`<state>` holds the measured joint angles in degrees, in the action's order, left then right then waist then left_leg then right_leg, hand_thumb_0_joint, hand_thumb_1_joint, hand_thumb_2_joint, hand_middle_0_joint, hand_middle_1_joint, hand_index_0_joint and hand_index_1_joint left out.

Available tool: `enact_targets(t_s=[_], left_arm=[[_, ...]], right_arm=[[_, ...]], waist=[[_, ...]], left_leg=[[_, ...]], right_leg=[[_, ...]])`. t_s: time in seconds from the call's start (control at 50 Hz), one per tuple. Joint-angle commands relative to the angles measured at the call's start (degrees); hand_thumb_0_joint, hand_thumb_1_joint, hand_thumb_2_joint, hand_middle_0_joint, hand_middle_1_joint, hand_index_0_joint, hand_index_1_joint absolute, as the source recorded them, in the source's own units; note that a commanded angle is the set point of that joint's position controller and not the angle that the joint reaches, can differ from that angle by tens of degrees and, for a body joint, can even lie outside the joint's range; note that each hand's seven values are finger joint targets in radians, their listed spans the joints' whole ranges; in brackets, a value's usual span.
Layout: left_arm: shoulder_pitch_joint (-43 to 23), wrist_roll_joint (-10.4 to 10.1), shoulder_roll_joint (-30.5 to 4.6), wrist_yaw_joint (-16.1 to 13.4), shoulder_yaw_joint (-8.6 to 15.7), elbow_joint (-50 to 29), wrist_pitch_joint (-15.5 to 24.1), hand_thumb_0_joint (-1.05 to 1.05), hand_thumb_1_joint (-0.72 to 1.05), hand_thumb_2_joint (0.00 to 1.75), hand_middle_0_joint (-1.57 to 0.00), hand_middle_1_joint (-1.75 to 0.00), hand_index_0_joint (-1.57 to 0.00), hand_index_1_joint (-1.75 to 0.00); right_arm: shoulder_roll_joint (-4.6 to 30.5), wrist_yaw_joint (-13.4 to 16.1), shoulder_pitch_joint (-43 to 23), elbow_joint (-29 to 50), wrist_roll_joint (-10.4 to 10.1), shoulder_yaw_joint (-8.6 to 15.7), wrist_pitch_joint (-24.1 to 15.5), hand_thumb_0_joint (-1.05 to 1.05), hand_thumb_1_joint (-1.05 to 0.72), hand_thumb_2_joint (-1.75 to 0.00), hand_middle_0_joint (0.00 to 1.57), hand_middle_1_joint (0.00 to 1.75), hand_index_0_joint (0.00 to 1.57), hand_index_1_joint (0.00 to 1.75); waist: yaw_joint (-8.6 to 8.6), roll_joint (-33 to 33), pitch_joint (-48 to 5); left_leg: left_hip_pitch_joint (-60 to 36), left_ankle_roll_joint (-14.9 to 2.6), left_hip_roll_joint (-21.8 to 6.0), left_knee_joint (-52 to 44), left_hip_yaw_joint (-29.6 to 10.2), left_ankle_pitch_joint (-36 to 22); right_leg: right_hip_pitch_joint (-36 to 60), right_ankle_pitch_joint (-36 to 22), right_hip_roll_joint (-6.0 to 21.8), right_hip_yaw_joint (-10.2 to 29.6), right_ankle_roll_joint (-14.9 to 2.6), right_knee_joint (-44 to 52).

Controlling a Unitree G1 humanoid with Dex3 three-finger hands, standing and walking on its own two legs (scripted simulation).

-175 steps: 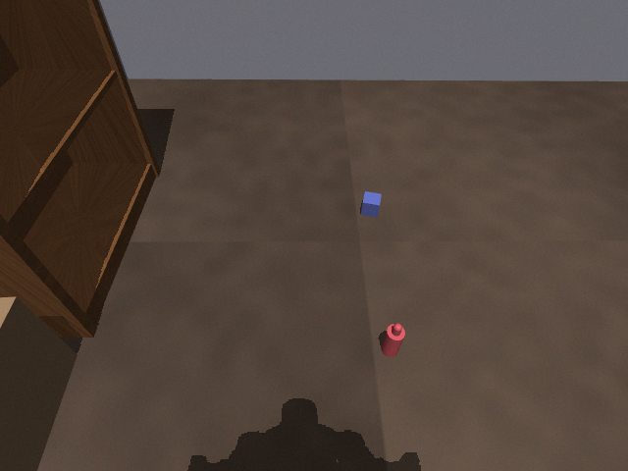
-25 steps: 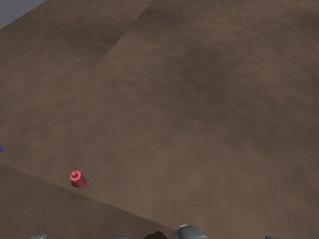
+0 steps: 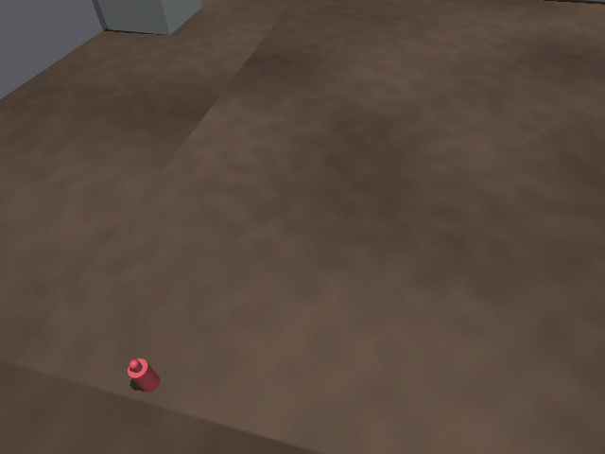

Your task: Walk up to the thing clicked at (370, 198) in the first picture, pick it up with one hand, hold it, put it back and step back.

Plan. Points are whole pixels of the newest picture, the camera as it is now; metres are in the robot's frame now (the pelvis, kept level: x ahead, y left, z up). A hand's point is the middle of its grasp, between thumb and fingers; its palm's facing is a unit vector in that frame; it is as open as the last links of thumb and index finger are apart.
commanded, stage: walk up
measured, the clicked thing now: out of the picture +0.66 +1.14 -0.72
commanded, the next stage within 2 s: stand in 0.24 s
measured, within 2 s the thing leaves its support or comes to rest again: neither
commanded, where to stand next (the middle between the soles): +0.08 +0.03 m, yaw +1 degrees
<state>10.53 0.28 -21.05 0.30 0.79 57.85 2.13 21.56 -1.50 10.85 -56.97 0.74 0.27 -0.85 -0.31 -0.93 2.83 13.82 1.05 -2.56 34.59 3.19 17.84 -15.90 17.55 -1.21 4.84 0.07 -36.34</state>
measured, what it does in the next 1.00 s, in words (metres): stands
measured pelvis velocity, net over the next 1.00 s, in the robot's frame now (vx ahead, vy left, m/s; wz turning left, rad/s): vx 0.01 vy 0.01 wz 0.02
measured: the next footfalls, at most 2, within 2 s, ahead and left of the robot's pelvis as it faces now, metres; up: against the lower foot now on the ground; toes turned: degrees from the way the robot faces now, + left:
none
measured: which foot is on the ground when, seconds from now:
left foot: down 0.00-1.00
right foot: down 0.00-1.00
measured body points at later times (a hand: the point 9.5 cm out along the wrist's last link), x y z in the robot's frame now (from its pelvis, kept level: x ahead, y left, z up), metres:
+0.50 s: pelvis +0.00 +0.01 +0.02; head +0.01 +0.01 +0.47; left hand +0.10 +0.31 -0.11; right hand +0.08 -0.29 -0.11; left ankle +0.01 +0.14 -0.73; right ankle +0.02 -0.12 -0.73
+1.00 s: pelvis +0.01 +0.01 +0.02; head +0.02 +0.01 +0.47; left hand +0.07 +0.31 -0.11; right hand +0.09 -0.29 -0.11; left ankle +0.01 +0.14 -0.73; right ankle +0.02 -0.12 -0.73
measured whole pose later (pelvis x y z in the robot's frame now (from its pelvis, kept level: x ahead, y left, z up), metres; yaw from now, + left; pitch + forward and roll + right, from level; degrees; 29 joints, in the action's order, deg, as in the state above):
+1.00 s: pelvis +0.01 +0.01 +0.02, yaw +1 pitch -2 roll +0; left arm 6.3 0.4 -19.8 0.4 -0.2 66.3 0.9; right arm 20.0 -1.0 4.9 -66.2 0.7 0.6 -0.7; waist -0.2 -0.2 2.6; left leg 7.0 0.5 -1.2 18.6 2.6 9.7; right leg -8.1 9.3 0.4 4.1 1.5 -19.2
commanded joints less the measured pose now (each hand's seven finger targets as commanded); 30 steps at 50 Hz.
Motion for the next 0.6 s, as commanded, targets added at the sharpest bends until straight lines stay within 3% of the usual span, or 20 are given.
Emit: enact_targets(t_s=[0.0, 0.06, 0.2, 0.22, 0.36, 0.44, 0.5, 0.58], left_arm=[[-3.5, -0.1, -12.3, -1.0, 2.5, -2.7, 1.6, 0.0, 0.9, 0.9, -0.2, -0.3, -0.2, -0.3], [-4.9, 0.1, -12.9, -0.9, 2.5, -1.9, 1.5, 0.0, 0.9, 0.9, -0.2, -0.3, -0.2, -0.3], [-6.3, -0.2, -11.5, -1.0, 1.7, 0.6, 1.0, 0.0, 0.9, 0.9, -0.2, -0.3, -0.2, -0.3], [-7.9, -0.2, -11.6, -0.9, 1.3, 1.3, 0.8, 0.0, 0.9, 0.9, -0.2, -0.3, -0.2, -0.3], [-7.9, -0.4, -11.1, -0.6, 1.1, 3.3, 0.3, 0.0, 0.9, 0.9, -0.2, -0.3, -0.2, -0.3], [-8.6, 0.0, -11.0, -0.6, 1.0, 4.0, 0.1, 0.0, 0.9, 0.9, -0.2, -0.3, -0.2, -0.3], [-8.8, 0.2, -11.1, -0.6, 1.0, 4.3, 0.1, 0.0, 0.9, 0.9, -0.2, -0.3, -0.2, -0.3], [-8.8, 0.3, -11.3, -0.7, 0.9, 4.6, 0.4, 0.0, 0.9, 0.9, -0.2, -0.3, -0.2, -0.3]], right_arm=[[12.7, 0.8, -3.8, 2.6, -0.5, 3.1, -1.5, 0.0, -0.9, -0.9, 0.2, 0.3, 0.2, 0.3], [11.9, 0.9, -3.7, 1.3, -0.6, 2.8, -1.3, 0.0, -0.9, -0.9, 0.2, 0.3, 0.2, 0.3], [11.9, 0.9, -6.6, -1.0, -0.3, 2.8, -1.3, 0.0, -0.9, -0.9, 0.2, 0.3, 0.2, 0.3], [11.0, 1.2, -7.0, -1.5, -0.5, 2.4, -1.4, 0.0, -0.9, -0.9, 0.2, 0.3, 0.2, 0.3], [11.4, 1.6, -7.6, -4.0, -0.4, 2.4, -1.7, 0.0, -0.9, -0.9, 0.2, 0.3, 0.2, 0.3], [11.1, 1.6, -8.8, -4.7, -0.3, 2.5, -1.5, 0.0, -0.9, -0.9, 0.2, 0.3, 0.2, 0.3], [11.1, 1.5, -9.0, -5.0, -0.2, 2.7, -1.3, 0.0, -0.9, -0.9, 0.2, 0.3, 0.2, 0.3], [10.6, 1.3, -9.0, -5.4, -0.2, 2.7, -1.3, 0.0, -0.9, -0.9, 0.2, 0.3, 0.2, 0.3]], waist=[[0.43, 1.9, -2.6], [-0.24, 4.4, -3.8], [0.18, 1.4, -3.7], [-0.55, 2.5, -3.2], [-0.07, 0.0, -5.8], [-0.1, -0.3, -3.7], [-0.33, 0.0, -3.6], [-0.51, 1.3, -4.0]], left_leg=[[-1.9, -5.69, -6.3, -10.1, -8.0, -1.6], [-2.7, -4.45, -4.5, -10.0, -5.1, -2.6], [-5.7, -4.36, -5.9, -13.8, -5.4, -3.7], [-5.1, -3.32, -5.9, -15.7, -7.0, -8.9], [-9.0, -2.39, -6.0, -17.8, -6.1, -15.0], [-7.6, -2.02, -5.8, -20.0, -6.5, -7.4], [-7.4, -2.03, -5.7, -20.6, -6.5, -4.6], [-8.2, -1.99, -5.5, -19.9, -6.4, -7.1]], right_leg=[[0.5, -6.9, 3.9, 6.3, -3.77, 10.0], [2.5, -9.9, 5.7, 8.4, -3.78, 11.5], [2.6, -11.3, 4.9, 6.6, -2.69, 13.0], [4.2, -16.3, 6.4, 5.8, -2.1, 14.1], [7.8, -19.1, 6.6, 4.4, -1.2, 16.2], [6.4, -12.4, 6.4, 4.1, -0.94, 18.6], [6.0, -10.7, 6.6, 4.0, -0.94, 19.5], [6.4, -12.3, 7.2, 4.1, -1.01, 20.0]])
